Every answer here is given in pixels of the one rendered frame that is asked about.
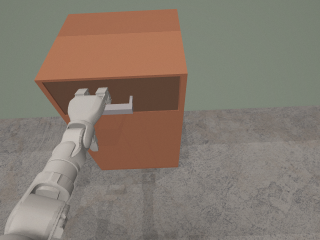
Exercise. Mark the left robot hand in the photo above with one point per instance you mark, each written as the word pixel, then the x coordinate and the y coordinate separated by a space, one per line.
pixel 89 108

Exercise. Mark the robot left forearm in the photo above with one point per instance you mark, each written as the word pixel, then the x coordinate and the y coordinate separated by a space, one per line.
pixel 58 176

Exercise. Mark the handle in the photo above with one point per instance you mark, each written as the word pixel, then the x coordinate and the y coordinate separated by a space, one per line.
pixel 117 109

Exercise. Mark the drawer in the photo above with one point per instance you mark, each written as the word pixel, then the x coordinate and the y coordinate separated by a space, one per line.
pixel 149 94

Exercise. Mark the cabinet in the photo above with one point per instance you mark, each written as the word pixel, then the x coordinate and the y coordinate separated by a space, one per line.
pixel 121 45

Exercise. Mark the left robot upper arm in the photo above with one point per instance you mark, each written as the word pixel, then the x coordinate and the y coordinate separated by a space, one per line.
pixel 38 218

